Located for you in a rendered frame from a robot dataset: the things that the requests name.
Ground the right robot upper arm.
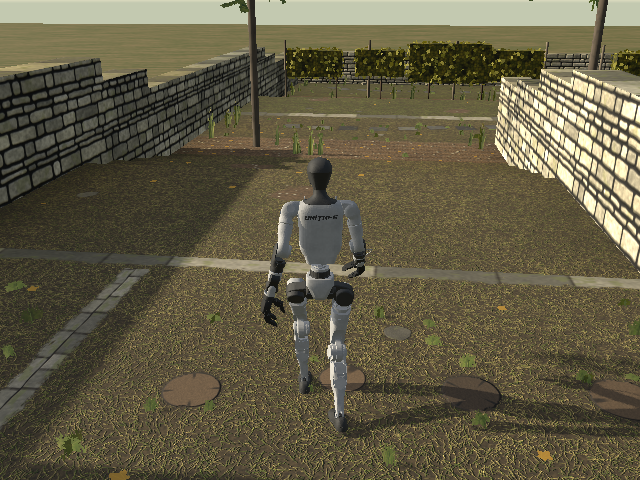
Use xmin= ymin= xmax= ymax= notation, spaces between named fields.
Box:
xmin=340 ymin=200 xmax=365 ymax=253

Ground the left robot forearm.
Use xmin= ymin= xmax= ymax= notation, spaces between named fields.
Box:
xmin=264 ymin=243 xmax=286 ymax=297

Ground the robot left foot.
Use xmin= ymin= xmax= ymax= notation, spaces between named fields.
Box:
xmin=298 ymin=371 xmax=312 ymax=394

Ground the robot left hand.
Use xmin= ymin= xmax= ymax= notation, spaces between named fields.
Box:
xmin=261 ymin=294 xmax=285 ymax=327

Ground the right robot forearm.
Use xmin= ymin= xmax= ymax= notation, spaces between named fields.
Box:
xmin=352 ymin=239 xmax=366 ymax=267

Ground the left robot upper arm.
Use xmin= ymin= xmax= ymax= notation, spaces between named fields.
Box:
xmin=276 ymin=201 xmax=300 ymax=258

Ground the robot right hand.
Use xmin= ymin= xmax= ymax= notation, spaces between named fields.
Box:
xmin=342 ymin=260 xmax=365 ymax=278

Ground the right robot shin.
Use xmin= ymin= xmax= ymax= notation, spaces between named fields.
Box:
xmin=330 ymin=344 xmax=347 ymax=419

